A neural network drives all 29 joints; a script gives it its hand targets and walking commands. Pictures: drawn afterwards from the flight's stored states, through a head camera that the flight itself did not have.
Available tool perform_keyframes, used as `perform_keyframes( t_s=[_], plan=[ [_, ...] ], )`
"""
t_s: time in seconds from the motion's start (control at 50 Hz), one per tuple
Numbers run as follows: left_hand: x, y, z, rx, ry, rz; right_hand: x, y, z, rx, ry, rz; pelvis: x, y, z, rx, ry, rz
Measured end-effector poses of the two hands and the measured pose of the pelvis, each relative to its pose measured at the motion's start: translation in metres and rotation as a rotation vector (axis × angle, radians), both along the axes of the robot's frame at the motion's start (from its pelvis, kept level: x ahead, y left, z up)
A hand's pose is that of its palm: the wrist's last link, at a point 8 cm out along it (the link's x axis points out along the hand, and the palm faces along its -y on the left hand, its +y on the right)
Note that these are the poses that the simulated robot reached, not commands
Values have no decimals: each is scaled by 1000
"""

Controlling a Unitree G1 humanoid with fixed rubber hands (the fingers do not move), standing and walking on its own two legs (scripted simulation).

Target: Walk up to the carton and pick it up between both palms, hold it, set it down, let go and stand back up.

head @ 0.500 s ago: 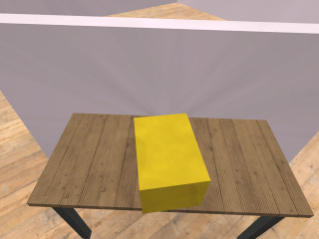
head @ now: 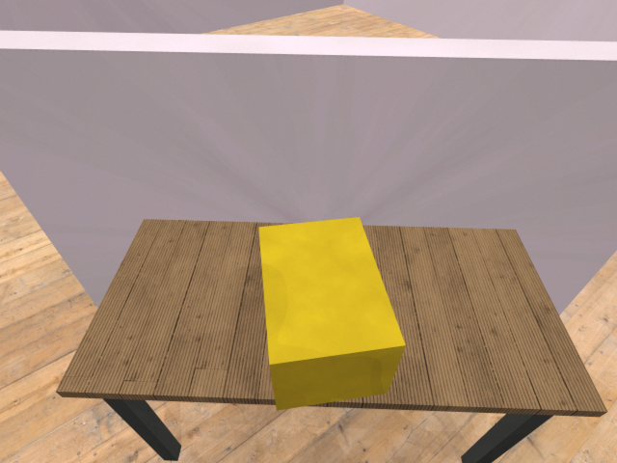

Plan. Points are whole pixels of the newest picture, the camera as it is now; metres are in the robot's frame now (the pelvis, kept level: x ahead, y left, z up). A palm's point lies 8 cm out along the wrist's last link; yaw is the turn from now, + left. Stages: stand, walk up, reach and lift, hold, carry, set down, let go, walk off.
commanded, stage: stand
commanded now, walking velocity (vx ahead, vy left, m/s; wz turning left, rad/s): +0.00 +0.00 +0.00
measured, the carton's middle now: (320, 307) +0.44 +0.01 -0.12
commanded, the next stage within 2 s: none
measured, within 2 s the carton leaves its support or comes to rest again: neither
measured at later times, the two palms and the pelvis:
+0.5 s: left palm out of the picture +0.09 +0.31 -0.11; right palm out of the picture +0.09 -0.31 -0.10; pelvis +0.01 +0.00 +0.00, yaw +0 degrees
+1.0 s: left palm out of the picture +0.08 +0.31 -0.11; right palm out of the picture +0.10 -0.31 -0.10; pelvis +0.01 +0.00 +0.00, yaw +1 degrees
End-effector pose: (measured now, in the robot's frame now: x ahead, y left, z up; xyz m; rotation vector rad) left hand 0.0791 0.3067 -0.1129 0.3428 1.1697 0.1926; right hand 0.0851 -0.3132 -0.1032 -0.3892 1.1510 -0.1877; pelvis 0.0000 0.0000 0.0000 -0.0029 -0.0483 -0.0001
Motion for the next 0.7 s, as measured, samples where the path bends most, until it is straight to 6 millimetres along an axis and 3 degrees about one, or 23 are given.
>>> perform_keyframes(
  t_s=[0.42,0.7],
  plan=[
    [6,1,-2,-10,10,4,-1,1,1,-14,27,-19,7,2,1,-5,6,2],
    [11,9,3,13,4,25,17,2,2,-3,0,-13,12,3,2,2,13,6]
  ],
)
